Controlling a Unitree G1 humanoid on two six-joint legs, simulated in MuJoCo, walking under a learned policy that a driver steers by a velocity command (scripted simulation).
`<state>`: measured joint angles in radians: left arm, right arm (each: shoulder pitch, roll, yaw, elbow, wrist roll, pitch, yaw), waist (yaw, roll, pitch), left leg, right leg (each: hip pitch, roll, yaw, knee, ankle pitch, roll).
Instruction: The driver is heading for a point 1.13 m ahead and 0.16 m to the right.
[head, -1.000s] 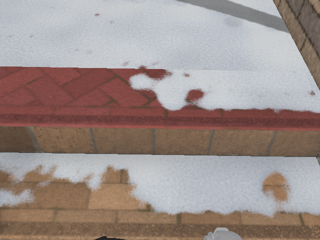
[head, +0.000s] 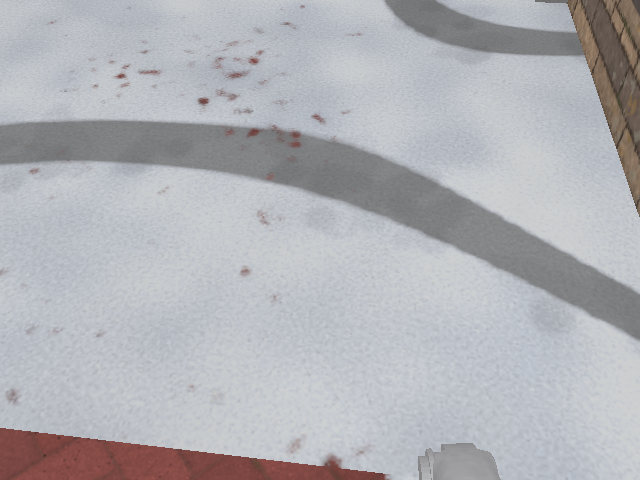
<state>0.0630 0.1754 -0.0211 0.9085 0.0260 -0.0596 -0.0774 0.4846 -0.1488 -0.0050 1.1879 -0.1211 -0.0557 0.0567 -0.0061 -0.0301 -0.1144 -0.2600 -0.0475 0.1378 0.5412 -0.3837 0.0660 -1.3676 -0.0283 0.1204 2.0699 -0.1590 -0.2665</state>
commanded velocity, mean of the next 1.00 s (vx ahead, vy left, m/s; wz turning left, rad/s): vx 0.49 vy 0.00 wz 0.00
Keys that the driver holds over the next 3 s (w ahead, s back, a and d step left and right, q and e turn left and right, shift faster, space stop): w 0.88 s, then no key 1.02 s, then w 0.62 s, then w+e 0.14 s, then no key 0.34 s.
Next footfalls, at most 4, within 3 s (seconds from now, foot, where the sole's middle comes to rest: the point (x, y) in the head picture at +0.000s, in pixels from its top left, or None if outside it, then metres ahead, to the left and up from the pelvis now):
0.18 right None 0.30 -0.13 -0.61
0.82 left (293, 395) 0.65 0.09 -0.61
1.30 right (400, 338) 0.78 -0.14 -0.61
2.66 left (289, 232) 1.10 0.11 -0.61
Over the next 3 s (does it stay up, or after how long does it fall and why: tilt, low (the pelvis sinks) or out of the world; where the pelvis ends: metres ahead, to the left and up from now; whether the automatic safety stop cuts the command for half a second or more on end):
stays up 1.05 0.01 0.17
